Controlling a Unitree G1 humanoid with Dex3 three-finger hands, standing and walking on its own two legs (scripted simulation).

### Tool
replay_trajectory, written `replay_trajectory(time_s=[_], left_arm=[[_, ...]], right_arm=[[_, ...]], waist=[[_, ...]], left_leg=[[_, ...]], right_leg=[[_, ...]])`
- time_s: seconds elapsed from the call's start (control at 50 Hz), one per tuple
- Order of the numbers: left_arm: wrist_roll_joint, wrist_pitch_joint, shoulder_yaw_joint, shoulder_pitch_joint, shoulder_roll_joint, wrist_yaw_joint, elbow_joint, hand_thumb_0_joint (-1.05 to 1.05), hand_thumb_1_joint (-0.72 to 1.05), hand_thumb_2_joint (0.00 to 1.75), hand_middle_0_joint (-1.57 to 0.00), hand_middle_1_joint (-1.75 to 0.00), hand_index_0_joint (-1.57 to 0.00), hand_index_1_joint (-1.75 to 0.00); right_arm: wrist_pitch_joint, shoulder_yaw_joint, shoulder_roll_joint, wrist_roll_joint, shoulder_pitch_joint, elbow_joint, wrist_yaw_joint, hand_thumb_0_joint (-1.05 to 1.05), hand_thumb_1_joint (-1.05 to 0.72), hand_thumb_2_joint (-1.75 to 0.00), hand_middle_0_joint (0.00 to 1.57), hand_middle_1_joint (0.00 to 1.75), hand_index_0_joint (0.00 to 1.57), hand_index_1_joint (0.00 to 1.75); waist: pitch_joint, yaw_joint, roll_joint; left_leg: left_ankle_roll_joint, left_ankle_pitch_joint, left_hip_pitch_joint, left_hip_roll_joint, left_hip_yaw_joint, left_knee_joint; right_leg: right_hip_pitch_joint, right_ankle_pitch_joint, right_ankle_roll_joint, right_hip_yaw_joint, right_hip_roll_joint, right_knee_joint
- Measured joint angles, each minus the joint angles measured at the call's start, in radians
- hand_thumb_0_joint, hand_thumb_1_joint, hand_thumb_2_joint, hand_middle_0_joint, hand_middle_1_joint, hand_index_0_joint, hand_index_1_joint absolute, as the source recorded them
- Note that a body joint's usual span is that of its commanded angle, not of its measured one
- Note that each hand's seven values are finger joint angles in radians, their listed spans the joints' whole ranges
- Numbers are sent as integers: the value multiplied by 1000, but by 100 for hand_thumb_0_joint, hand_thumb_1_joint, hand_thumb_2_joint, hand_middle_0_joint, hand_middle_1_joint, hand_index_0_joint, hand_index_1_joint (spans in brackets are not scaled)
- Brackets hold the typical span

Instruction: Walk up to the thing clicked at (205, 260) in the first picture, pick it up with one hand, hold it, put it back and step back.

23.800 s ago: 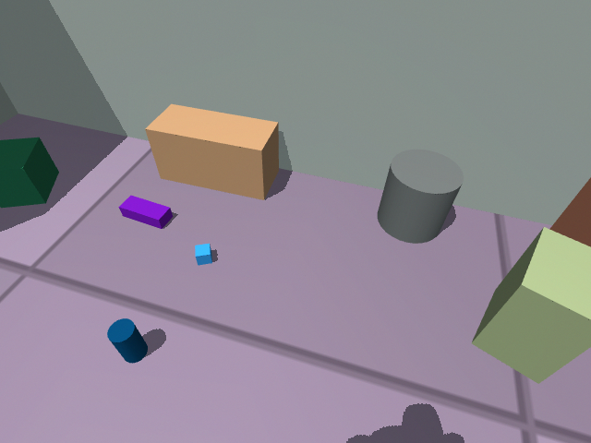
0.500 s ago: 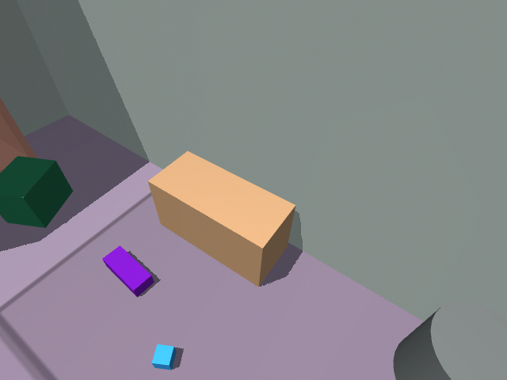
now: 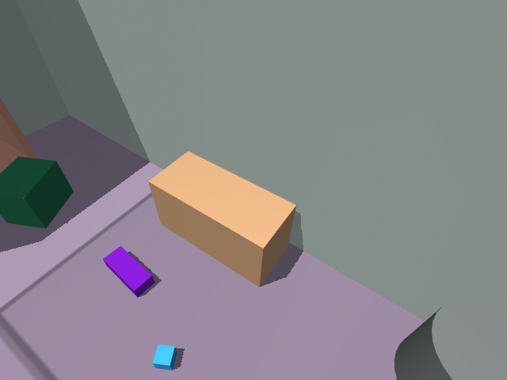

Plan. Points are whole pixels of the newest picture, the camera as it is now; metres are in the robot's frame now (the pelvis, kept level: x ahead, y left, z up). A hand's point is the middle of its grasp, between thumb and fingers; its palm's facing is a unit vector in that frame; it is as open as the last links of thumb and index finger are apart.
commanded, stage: stand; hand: left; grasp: from above
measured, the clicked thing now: (165, 357) +0.39 +0.28 -0.75
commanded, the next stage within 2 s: rise first in 0.84 s
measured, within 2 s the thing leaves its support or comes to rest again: neither
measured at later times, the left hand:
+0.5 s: hand out of the picture +0.06 +0.25 -0.16, palm faces -0.03 -0.94 -0.34, open 7.4 cm
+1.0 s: hand out of the picture +0.07 +0.25 -0.16, palm faces +0.01 -0.94 -0.34, open 7.5 cm
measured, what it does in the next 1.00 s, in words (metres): stands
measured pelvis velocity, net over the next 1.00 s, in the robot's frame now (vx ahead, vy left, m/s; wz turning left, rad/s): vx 0.00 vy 0.00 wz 0.00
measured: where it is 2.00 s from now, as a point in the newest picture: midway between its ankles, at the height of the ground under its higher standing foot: outside the picture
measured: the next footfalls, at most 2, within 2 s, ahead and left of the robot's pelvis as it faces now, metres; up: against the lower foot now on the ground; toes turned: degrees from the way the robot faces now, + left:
none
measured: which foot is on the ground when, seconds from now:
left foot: down 0.00-1.00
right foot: down 0.00-1.00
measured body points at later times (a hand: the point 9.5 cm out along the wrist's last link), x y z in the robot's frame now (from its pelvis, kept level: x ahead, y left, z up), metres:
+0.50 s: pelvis +0.00 +0.00 +0.00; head +0.00 +0.00 +0.45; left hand +0.06 +0.30 -0.13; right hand +0.07 -0.30 -0.13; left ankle +0.00 +0.13 -0.75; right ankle -0.02 -0.13 -0.75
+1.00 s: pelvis +0.00 +0.00 +0.00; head +0.01 +0.00 +0.45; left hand +0.07 +0.30 -0.13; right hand +0.08 -0.30 -0.13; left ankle +0.00 +0.13 -0.75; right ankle -0.02 -0.13 -0.75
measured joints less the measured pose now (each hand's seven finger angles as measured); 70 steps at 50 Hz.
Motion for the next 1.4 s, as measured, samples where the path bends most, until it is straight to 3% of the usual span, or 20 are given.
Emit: replay_trajectory(time_s=[0.96, 1.0, 1.06, 1.16, 1.28, 1.4], left_arm=[[1, -1, 0, 9, 0, 0, -3, 1, 90, 90, -20, -30, -20, -30], [-23, -6, 14, 10, -8, 12, -53, 1, 88, 91, -20, -32, -19, -32], [-21, -21, 54, -78, -22, 13, -44, 1, 80, 91, -20, -40, -19, -40], [60, -7, 137, -194, 1, -22, -29, 1, 56, 91, -18, -62, -18, -61], [128, 60, 160, -154, -6, -23, -136, 1, 15, 94, -13, -84, -13, -83], [164, 100, 180, -85, -17, -13, -241, 0, -24, 99, -9, -95, -9, -95]], right_arm=[[1, -1, -1, -1, 10, -1, 1, 1, -91, -90, 20, 30, 21, 30], [-5, 4, 3, 32, 41, -87, -17, 1, -91, -90, 20, 30, 21, 30], [-26, 2, 25, 58, 69, -200, -39, 1, -91, -90, 20, 30, 21, 30], [-34, -17, 85, 36, 92, -311, -35, 1, -90, -90, 20, 30, 21, 30], [-30, -29, 112, 34, 140, -399, -18, 1, -88, -89, 20, 30, 21, 30], [-54, -41, 107, 27, 156, -463, -9, 1, -86, -89, 20, 30, 21, 30]], waist=[[1, -1, 0], [-4, -4, 1], [6, -8, -1], [-22, -21, -21], [-60, -39, -14], [-99, -40, -4]], left_leg=[[1, 2, -4, 0, -1, 4], [2, -10, -50, -1, -3, 39], [3, -31, -135, 0, -11, 111], [-3, -84, -299, 12, -5, 254], [-1, -145, -406, 20, 1, 374], [3, -223, -559, 24, -5, 543]], right_leg=[[-3, 3, 0, 0, 0, 2], [-50, -13, -1, -2, -2, 43], [-133, -37, -4, -7, -3, 117], [-302, -88, -10, 5, 6, 262], [-409, -139, -9, 16, 11, 371], [-558, -215, -4, 18, 10, 533]])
